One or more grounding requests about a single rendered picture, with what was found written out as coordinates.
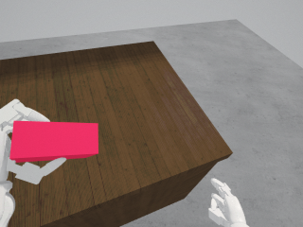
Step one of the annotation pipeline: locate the left robot forearm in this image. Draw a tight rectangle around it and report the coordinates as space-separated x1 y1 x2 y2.
0 181 16 227

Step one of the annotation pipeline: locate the robot left hand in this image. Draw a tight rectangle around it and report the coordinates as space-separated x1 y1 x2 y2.
0 98 67 184

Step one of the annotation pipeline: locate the table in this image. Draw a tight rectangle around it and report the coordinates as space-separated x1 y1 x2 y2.
0 41 233 227

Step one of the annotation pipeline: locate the robot right hand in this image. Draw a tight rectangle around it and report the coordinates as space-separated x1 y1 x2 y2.
208 178 246 227

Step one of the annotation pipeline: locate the sponge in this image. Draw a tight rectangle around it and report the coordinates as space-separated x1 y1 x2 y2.
9 120 98 163

